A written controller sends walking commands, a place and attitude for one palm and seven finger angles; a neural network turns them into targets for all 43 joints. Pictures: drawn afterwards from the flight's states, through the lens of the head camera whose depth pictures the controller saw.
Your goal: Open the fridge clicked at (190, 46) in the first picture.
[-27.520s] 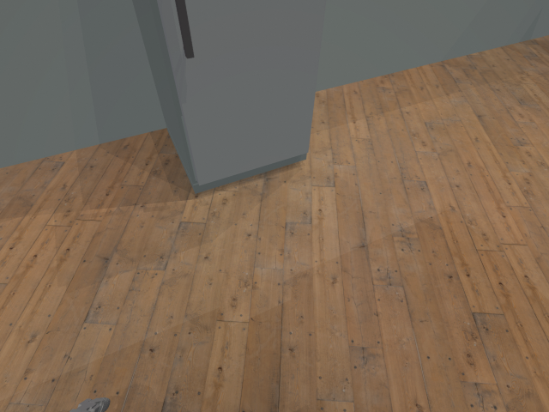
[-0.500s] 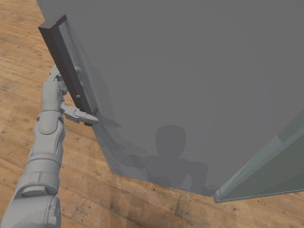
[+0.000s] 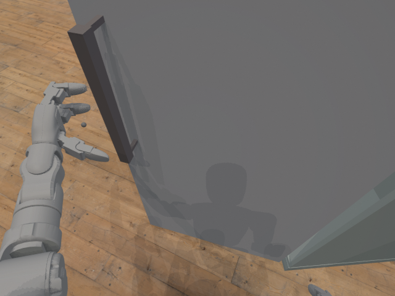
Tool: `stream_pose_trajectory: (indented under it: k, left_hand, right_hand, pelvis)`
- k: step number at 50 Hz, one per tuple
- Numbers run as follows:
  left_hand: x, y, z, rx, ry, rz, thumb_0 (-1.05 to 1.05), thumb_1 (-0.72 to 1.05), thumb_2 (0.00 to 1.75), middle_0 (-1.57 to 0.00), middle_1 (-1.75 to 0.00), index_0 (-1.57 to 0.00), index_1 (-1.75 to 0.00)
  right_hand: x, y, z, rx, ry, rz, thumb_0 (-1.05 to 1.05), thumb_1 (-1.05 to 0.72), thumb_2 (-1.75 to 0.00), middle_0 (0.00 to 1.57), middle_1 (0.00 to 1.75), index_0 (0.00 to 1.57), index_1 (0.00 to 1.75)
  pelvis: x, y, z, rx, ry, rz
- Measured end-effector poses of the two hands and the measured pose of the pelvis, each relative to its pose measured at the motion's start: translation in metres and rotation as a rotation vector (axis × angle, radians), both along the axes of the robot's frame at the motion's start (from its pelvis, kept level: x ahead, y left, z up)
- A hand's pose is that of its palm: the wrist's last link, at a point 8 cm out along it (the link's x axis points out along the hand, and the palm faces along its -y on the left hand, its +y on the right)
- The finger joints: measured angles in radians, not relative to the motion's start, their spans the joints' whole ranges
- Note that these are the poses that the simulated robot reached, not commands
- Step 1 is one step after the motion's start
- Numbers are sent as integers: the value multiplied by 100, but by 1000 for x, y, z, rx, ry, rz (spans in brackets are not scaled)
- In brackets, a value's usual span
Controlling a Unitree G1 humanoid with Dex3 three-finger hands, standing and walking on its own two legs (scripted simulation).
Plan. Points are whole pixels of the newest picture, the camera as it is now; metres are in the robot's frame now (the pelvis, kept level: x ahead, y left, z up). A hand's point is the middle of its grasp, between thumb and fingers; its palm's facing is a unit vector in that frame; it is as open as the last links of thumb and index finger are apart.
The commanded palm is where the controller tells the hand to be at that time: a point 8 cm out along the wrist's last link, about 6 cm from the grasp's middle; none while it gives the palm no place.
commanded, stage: slip the hand off the handle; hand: left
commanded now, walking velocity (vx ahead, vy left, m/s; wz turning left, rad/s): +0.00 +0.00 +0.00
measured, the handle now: (115, 104) +0.45 +0.19 +0.14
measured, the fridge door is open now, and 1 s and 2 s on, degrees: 70 70 70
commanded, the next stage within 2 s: draw the hand back to the body in 0.84 s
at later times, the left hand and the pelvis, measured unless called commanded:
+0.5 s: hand (63, 147) +0.35 +0.27 +0.11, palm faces +0.22 -0.96 -0.18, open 14.7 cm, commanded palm +0.31 +0.32 +0.13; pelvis -0.01 +0.00 +0.00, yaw -1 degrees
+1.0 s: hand (41, 179) +0.28 +0.28 +0.12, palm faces +0.24 -0.96 -0.15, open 14.7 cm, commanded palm +0.25 +0.32 +0.13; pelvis -0.01 -0.01 +0.00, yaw +2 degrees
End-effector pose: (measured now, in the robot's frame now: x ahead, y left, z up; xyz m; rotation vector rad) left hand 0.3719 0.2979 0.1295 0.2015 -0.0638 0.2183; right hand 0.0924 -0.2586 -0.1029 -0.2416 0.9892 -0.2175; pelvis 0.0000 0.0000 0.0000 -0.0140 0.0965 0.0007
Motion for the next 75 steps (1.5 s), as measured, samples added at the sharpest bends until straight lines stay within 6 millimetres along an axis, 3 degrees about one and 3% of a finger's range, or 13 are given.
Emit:
stream_pose_trajectory:
  k: [11,18,24,35,42,49,54,59,67,75]
  left_hand:
    - [4,22,3,2,-6,-4,-1,-55,20,-25,-115,-25,-115]
    - [-19,21,-1,2,-29,-35,-1,-55,20,-25,-115,-25,-115]
    - [-46,24,-10,-7,-18,-6,-1,-55,20,-25,-115,-25,-115]
    - [-85,23,-2,-1,-36,-8,-1,-55,20,-25,-115,-25,-115]
    - [-112,25,-4,-2,-22,10,-1,-55,20,-25,-115,-25,-115]
    - [-126,29,-5,-8,-23,29,-1,-55,20,-25,-115,-25,-115]
    - [-119,23,-4,-149,43,-133,-1,-55,20,-25,-115,-25,-115]
    - [-118,24,10,-160,60,-234,-1,-55,20,-25,-115,-25,-115]
    - [-147,31,10,-166,53,-192,-1,-55,20,-25,-115,-25,-115]
    - [-172,26,13,-112,39,-141,-1,-50,22,-25,-112,-25,-112]
  right_hand:
    - [-36,-12,-3,-30,71,-52,1,-90,-90,20,30,20,30]
    - [-45,-13,-3,-19,64,-81,1,-90,-90,20,30,20,30]
    - [-26,-7,-1,-18,7,-47,1,-90,-90,20,30,20,30]
    - [35,10,12,3,-171,56,1,-90,-90,20,30,20,30]
    - [60,15,22,10,-252,105,1,-90,-90,20,30,20,30]
    - [65,13,21,-8,-252,136,1,-90,-90,20,30,20,30]
    - [62,9,24,-16,-261,105,1,-90,-90,20,30,20,31]
    - [61,6,34,-9,-329,79,1,-90,-90,20,30,20,30]
    - [63,7,45,-6,-387,91,1,-90,-90,20,30,20,30]
    - [73,25,53,-17,-412,151,2,-90,-90,20,30,20,30]
  pelvis:
    - [-5,0,-3,-4,21,-8]
    - [-3,1,-3,0,12,-22]
    - [-5,1,-4,-2,-10,-13]
    - [-10,-2,-2,-2,-45,8]
    - [-11,-6,-1,2,-64,13]
    - [-13,-10,-2,1,-75,30]
    - [-12,-11,2,0,-102,33]
    - [-9,-9,4,4,-112,18]
    - [-7,-3,5,2,-127,7]
    - [-12,1,8,-4,-162,21]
